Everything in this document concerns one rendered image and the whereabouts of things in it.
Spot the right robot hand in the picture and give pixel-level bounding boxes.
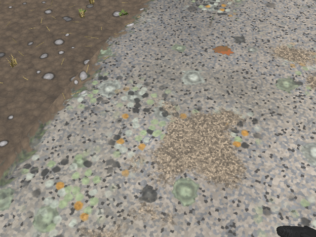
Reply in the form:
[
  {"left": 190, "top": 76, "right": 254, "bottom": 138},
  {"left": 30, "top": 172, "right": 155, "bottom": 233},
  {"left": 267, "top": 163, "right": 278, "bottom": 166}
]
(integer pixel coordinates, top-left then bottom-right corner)
[{"left": 276, "top": 225, "right": 316, "bottom": 237}]

